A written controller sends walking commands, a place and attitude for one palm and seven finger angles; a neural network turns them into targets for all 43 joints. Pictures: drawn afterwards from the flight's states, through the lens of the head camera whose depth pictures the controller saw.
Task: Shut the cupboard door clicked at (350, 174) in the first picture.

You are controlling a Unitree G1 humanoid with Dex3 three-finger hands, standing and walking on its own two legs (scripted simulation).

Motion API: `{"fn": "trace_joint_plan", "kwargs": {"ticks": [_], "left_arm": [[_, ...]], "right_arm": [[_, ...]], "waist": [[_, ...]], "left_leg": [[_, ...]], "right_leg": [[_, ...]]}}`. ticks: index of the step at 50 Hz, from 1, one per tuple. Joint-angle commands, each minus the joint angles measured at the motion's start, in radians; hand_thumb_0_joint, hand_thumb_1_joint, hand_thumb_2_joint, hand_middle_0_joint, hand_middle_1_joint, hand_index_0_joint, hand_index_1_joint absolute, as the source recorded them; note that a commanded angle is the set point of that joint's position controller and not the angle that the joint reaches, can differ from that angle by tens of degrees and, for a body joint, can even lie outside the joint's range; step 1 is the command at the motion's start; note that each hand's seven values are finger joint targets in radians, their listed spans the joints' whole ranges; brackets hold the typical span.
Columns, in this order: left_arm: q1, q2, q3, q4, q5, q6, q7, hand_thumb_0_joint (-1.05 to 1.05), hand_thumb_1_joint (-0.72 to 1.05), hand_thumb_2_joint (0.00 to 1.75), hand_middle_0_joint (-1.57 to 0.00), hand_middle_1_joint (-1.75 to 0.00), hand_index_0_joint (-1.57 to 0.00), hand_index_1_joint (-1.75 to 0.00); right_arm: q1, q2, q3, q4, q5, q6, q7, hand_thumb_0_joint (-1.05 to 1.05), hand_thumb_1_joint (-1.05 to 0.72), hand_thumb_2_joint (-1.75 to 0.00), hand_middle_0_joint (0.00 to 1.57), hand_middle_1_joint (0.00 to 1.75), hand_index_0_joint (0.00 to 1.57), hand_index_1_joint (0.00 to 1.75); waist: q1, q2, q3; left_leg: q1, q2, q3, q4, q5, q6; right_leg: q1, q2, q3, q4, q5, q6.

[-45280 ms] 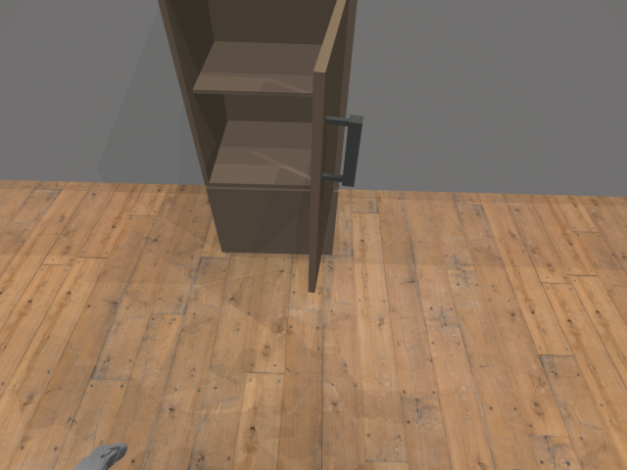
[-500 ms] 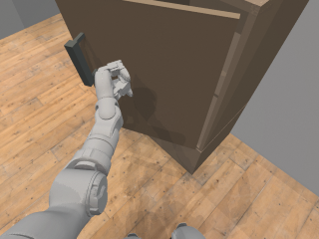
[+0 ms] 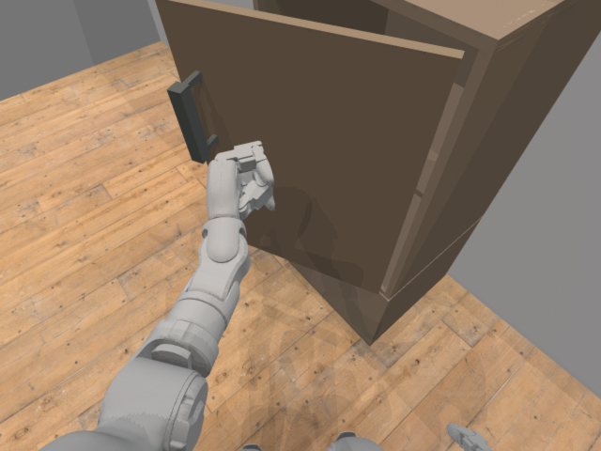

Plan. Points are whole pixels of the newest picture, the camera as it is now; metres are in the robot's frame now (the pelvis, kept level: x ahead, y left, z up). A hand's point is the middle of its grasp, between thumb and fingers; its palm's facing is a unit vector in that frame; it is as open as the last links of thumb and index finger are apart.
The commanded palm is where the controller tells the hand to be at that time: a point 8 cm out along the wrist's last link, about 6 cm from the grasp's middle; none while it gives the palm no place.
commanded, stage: draw the hand back to the body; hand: left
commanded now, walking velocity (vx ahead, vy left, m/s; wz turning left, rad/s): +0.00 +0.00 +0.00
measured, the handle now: (198, 118) +0.62 +0.15 +0.08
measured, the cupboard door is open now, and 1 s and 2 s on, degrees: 26 26 26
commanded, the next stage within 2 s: step back with the hand held close in 1.64 s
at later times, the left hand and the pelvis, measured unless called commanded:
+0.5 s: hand (183, 227) +0.35 +0.12 +0.13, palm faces +0.04 -1.00 +0.01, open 3.1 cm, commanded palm +0.32 +0.17 +0.14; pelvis +0.01 +0.02 +0.03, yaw -1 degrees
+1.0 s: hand (15, 298) +0.26 +0.25 +0.17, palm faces +0.25 -0.93 -0.28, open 4.2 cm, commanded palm +0.21 +0.30 +0.19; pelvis +0.03 +0.05 +0.05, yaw +1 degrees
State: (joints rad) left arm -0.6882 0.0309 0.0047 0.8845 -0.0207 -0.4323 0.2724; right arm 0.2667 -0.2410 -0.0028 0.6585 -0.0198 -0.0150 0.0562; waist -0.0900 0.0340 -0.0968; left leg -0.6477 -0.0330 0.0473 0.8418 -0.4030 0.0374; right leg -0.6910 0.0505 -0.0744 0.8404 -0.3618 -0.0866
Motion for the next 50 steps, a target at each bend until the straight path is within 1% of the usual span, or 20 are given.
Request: {"fn": "trace_joint_plan", "kwargs": {"ticks": [1,3,5,7,9,11,13,15,17,20,21,26,28,29,31,33,37,42,45,50], "left_arm": [[-0.405,0.086,0.049,-0.053,-0.021,0.051,-0.006,0.00,0.90,0.90,-1.30,-1.50,-1.30,-1.50],[-0.453,0.072,0.061,-0.079,-0.063,0.064,-0.014,0.00,0.90,0.90,-1.30,-1.50,-1.30,-1.50],[-0.387,0.122,0.126,-0.224,-0.083,0.024,-0.020,0.00,0.90,0.90,-1.30,-1.50,-1.30,-1.50],[-0.296,0.165,0.154,-0.366,-0.074,-0.036,-0.026,0.00,0.90,0.90,-1.30,-1.50,-1.30,-1.50],[-0.218,0.155,0.114,-0.467,-0.039,-0.075,-0.041,0.00,0.90,0.90,-1.30,-1.50,-1.30,-1.50],[-0.073,0.162,0.089,-0.481,-0.009,-0.057,-0.061,0.00,0.90,0.90,-1.30,-1.50,-1.30,-1.50],[0.016,0.136,0.051,-0.524,-0.015,0.003,-0.092,0.00,0.90,0.90,-1.30,-1.50,-1.30,-1.50],[0.062,0.120,0.026,-0.586,-0.057,0.088,-0.132,0.00,0.90,0.90,-1.30,-1.50,-1.30,-1.50],[0.076,0.111,0.022,-0.690,-0.108,0.160,-0.167,0.00,0.90,0.90,-1.30,-1.50,-1.30,-1.50],[0.072,0.120,0.008,-0.843,-0.143,0.208,-0.199,0.00,0.90,0.90,-1.30,-1.50,-1.30,-1.50],[0.081,0.126,-0.002,-0.888,-0.142,0.207,-0.202,0.00,0.90,0.90,-1.30,-1.50,-1.30,-1.50],[0.266,0.169,0.008,-0.969,-0.124,0.243,-0.215,0.00,0.90,0.90,-1.22,-1.41,-1.22,-1.41],[0.311,0.180,0.018,-0.973,-0.130,0.298,-0.230,0.00,0.90,0.90,-1.16,-1.35,-1.16,-1.35],[0.339,0.261,-0.016,-1.014,-0.068,0.292,-0.225,0.00,0.90,0.90,-1.13,-1.32,-1.13,-1.32],[0.413,0.282,0.024,-1.043,-0.071,0.305,-0.222,0.00,0.90,0.90,-1.08,-1.26,-1.08,-1.26],[0.441,0.276,0.018,-1.102,-0.065,0.314,-0.223,0.00,0.90,0.90,-1.02,-1.20,-1.02,-1.20],[0.536,0.318,0.063,-1.228,-0.058,0.336,-0.215,0.00,0.90,0.90,-0.92,-1.08,-0.92,-1.08],[0.665,0.338,0.099,-1.320,-0.051,0.358,-0.204,0.00,0.90,0.90,-0.78,-0.93,-0.78,-0.93],[0.743,0.360,0.143,-1.348,-0.048,0.361,-0.196,0.00,0.90,0.90,-0.69,-0.84,-0.69,-0.84],[0.857,0.411,0.234,-1.425,-0.048,0.355,-0.187,0.00,0.90,0.90,-0.56,-0.69,-0.56,-0.69]], "right_arm": [[0.089,-0.132,-0.041,-0.092,0.016,-0.002,-0.012,0.00,-0.90,-0.90,0.20,0.30,0.20,0.30],[0.084,-0.127,-0.035,-0.102,0.016,-0.004,-0.019,0.00,-0.90,-0.90,0.20,0.30,0.20,0.30],[0.073,-0.123,-0.036,-0.135,0.012,-0.016,-0.018,0.00,-0.90,-0.90,0.20,0.30,0.20,0.30],[0.068,-0.118,-0.037,-0.155,0.007,-0.025,-0.017,0.00,-0.90,-0.90,0.20,0.30,0.20,0.30],[0.075,-0.109,-0.042,-0.160,0.005,-0.036,-0.007,0.00,-0.90,-0.90,0.20,0.30,0.20,0.30],[0.073,-0.116,-0.046,-0.171,0.007,-0.027,-0.001,0.00,-0.90,-0.90,0.20,0.30,0.20,0.30],[0.050,-0.117,-0.048,-0.189,0.024,-0.014,0.000,0.00,-0.90,-0.90,0.20,0.30,0.20,0.30],[0.013,-0.120,-0.046,-0.206,0.047,-0.001,-0.013,0.00,-0.90,-0.90,0.20,0.30,0.20,0.30],[-0.027,-0.115,-0.041,-0.226,0.066,0.002,-0.033,0.00,-0.90,-0.90,0.20,0.30,0.20,0.30],[-0.077,-0.106,-0.027,-0.240,0.076,-0.014,-0.062,0.00,-0.90,-0.90,0.20,0.30,0.20,0.30],[-0.086,-0.104,-0.023,-0.241,0.079,-0.021,-0.070,0.00,-0.90,-0.90,0.20,0.30,0.20,0.30],[-0.124,-0.098,-0.003,-0.243,0.082,-0.042,-0.077,0.00,-0.90,-0.90,0.20,0.30,0.20,0.30],[-0.143,-0.098,0.004,-0.251,0.086,-0.033,-0.080,0.00,-0.90,-0.90,0.20,0.30,0.20,0.30],[-0.157,-0.081,0.004,-0.244,0.075,-0.015,-0.090,0.00,-0.90,-0.90,0.20,0.30,0.20,0.30],[-0.177,-0.079,0.008,-0.255,0.072,0.000,-0.103,0.00,-0.90,-0.90,0.20,0.30,0.20,0.30],[-0.189,-0.073,0.020,-0.260,0.068,0.009,-0.108,0.00,-0.90,-0.90,0.20,0.30,0.20,0.30],[-0.196,-0.072,0.029,-0.265,0.059,0.013,-0.109,0.00,-0.90,-0.90,0.20,0.30,0.20,0.30],[-0.206,-0.079,0.031,-0.265,0.048,0.002,-0.107,0.00,-0.90,-0.90,0.20,0.30,0.20,0.30],[-0.211,-0.082,0.025,-0.260,0.044,-0.002,-0.107,0.00,-0.90,-0.90,0.20,0.30,0.20,0.30],[-0.214,-0.087,0.015,-0.249,0.043,-0.013,-0.105,0.00,-0.90,-0.90,0.20,0.30,0.20,0.30]], "waist": [[-0.035,-0.162,-0.276],[-0.031,-0.157,-0.305],[0.031,-0.105,-0.411],[0.073,-0.074,-0.513],[0.079,-0.072,-0.511],[0.081,-0.121,-0.441],[0.076,-0.139,-0.354],[0.068,-0.166,-0.276],[0.079,-0.145,-0.256],[0.078,-0.098,-0.215],[0.072,-0.075,-0.193],[0.097,-0.017,-0.141],[0.096,-0.042,-0.108],[0.087,-0.094,-0.066],[0.099,-0.103,-0.062],[0.101,-0.031,-0.055],[0.110,0.034,-0.074],[0.114,0.028,-0.027],[0.120,-0.018,-0.017],[0.132,0.013,-0.016]], "left_leg": [[0.039,-0.009,-0.038,-0.106,0.076,0.006],[0.053,-0.010,-0.037,-0.113,0.097,0.003],[0.099,-0.009,-0.028,-0.125,0.187,0.001],[0.146,-0.004,-0.030,-0.129,0.295,-0.002],[0.173,0.001,-0.024,-0.122,0.354,0.002],[0.162,0.006,-0.020,-0.136,0.344,0.008],[0.171,0.009,-0.012,-0.168,0.298,0.012],[0.192,0.013,-0.006,-0.200,0.244,0.013],[0.242,0.013,-0.008,-0.224,0.240,0.017],[0.305,0.013,-0.020,-0.252,0.226,0.021],[0.329,0.017,-0.030,-0.260,0.231,0.021],[0.376,0.023,-0.063,-0.305,0.219,0.012],[0.375,0.024,-0.068,-0.326,0.192,0.008],[0.375,0.026,-0.080,-0.372,0.186,0.007],[0.390,0.027,-0.077,-0.388,0.205,0.012],[0.452,0.035,-0.088,-0.423,0.259,0.007],[0.527,0.048,-0.101,-0.465,0.365,-0.005],[0.560,0.062,-0.126,-0.502,0.434,-0.026],[0.557,0.063,-0.132,-0.515,0.420,-0.031],[0.558,0.071,-0.148,-0.519,0.453,-0.047]], "right_leg": [[0.256,-0.062,0.167,-0.222,0.133,0.118],[0.278,-0.059,0.150,-0.216,0.160,0.102],[0.375,-0.053,0.144,-0.184,0.288,0.086],[0.454,-0.046,0.125,-0.129,0.448,0.072],[0.461,-0.045,0.121,-0.111,0.529,0.075],[0.458,-0.047,0.122,-0.129,0.534,0.088],[0.447,-0.051,0.129,-0.176,0.489,0.107],[0.440,-0.057,0.139,-0.243,0.395,0.119],[0.461,-0.059,0.143,-0.284,0.354,0.120],[0.457,-0.056,0.127,-0.320,0.285,0.095],[0.444,-0.054,0.117,-0.318,0.279,0.088],[0.437,-0.048,0.083,-0.317,0.239,0.060],[0.440,-0.051,0.078,-0.334,0.210,0.061],[0.480,-0.074,0.125,-0.396,0.187,0.072],[0.529,-0.083,0.133,-0.426,0.197,0.076],[0.550,-0.075,0.105,-0.423,0.251,0.060],[0.607,-0.066,0.084,-0.446,0.328,0.050],[0.620,-0.056,0.067,-0.476,0.334,0.048],[0.633,-0.052,0.062,-0.486,0.319,0.050],[0.652,-0.053,0.057,-0.485,0.315,0.051]]}}
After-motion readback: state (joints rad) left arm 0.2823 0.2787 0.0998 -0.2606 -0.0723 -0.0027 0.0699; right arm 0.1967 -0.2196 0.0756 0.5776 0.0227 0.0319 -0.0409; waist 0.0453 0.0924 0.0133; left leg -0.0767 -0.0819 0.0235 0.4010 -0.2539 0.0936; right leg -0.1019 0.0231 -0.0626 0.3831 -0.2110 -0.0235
